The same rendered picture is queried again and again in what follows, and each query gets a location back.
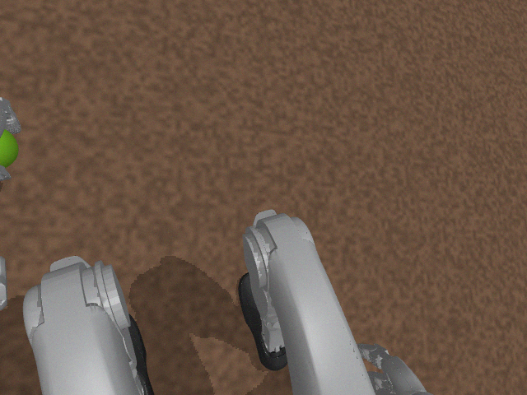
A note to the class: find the left robot hand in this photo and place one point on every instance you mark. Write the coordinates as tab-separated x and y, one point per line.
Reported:
10	122

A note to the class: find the right robot foot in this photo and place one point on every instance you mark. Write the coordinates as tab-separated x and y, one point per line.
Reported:
271	360

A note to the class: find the left robot foot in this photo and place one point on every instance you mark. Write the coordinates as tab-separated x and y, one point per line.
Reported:
140	353

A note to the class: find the right robot hand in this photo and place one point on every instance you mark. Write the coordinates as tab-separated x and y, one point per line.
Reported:
397	378

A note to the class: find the ball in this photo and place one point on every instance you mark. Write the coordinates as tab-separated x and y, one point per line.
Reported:
8	149

